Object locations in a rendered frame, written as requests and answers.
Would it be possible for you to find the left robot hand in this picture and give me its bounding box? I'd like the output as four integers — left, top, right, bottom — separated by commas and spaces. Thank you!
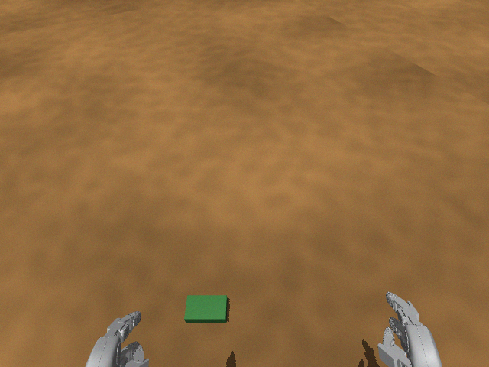
86, 311, 149, 367

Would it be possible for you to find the right robot hand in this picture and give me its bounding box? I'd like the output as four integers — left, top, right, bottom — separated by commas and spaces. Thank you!
378, 292, 442, 367

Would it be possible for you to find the small box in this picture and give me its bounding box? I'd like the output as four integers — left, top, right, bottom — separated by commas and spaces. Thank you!
184, 295, 228, 323

